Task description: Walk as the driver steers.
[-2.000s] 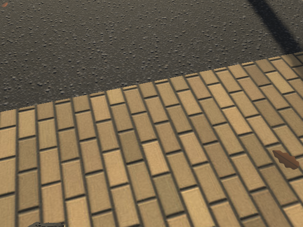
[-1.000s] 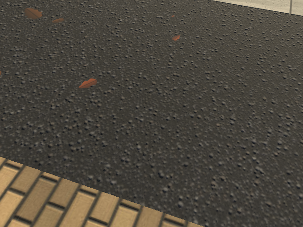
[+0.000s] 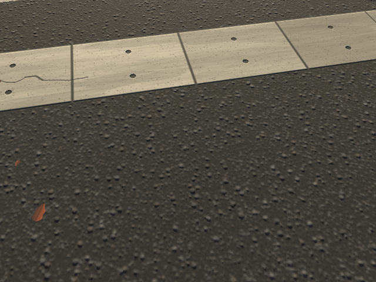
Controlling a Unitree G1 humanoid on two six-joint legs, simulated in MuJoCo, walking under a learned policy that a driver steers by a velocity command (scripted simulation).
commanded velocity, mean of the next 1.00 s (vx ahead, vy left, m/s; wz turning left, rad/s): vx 1.00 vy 0.00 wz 0.50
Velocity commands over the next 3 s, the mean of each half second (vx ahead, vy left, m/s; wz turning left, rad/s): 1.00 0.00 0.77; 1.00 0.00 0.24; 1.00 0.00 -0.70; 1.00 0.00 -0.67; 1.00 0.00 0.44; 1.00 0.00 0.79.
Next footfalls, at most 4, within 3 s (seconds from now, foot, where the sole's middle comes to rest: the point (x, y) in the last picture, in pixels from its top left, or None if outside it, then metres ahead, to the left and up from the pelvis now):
0.16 left None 0.36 0.08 -0.77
0.60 right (185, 199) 0.82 0.06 -0.77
1.02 left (96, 150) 1.06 0.47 -0.77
1.48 right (115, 82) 1.53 0.46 -0.77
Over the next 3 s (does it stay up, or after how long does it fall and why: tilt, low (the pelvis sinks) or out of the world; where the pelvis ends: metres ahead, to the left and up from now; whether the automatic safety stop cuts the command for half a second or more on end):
stays up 2.72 0.59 0.00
